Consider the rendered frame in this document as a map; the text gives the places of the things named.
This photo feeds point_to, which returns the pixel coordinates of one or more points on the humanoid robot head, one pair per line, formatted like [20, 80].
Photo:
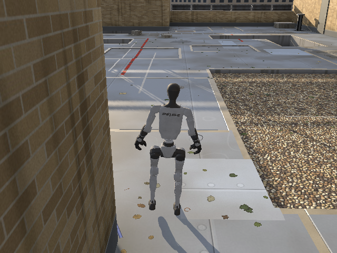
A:
[173, 90]

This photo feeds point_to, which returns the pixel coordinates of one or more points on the left robot shin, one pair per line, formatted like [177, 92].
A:
[153, 183]

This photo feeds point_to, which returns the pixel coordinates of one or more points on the robot left hand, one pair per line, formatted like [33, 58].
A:
[141, 143]

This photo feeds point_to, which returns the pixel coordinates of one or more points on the robot left forearm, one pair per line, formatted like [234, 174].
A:
[142, 134]

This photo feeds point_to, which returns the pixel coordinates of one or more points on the right robot upper arm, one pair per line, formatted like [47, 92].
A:
[190, 121]

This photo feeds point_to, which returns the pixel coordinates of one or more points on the robot right forearm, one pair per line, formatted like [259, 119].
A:
[196, 139]

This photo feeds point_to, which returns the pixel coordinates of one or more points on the robot right hand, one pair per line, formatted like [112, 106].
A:
[198, 148]

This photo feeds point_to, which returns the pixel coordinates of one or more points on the left robot upper arm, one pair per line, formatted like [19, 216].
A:
[150, 118]

